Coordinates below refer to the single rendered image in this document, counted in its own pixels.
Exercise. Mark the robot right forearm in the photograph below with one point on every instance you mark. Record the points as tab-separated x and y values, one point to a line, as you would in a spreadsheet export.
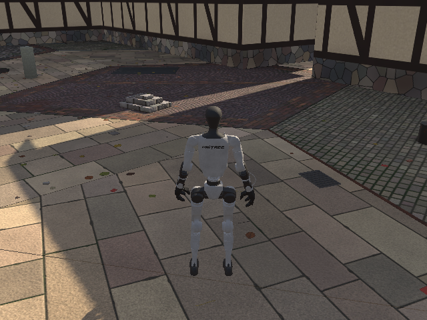
246	179

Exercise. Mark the robot right hand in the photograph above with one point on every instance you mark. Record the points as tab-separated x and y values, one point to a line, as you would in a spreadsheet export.
251	197

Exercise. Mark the robot left upper arm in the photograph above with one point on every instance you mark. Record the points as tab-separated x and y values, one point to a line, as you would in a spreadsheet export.
189	151

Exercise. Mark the robot right foot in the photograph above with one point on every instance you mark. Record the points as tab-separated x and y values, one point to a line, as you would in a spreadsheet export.
228	269

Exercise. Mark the robot left hand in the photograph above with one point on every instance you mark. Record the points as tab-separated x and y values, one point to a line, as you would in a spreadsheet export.
179	191

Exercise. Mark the robot right upper arm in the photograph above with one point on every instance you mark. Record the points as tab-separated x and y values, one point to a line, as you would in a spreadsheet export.
234	141

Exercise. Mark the robot left forearm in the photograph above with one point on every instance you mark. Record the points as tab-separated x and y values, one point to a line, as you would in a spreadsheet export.
182	177

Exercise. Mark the robot head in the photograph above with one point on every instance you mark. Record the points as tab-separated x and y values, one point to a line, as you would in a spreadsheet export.
213	117

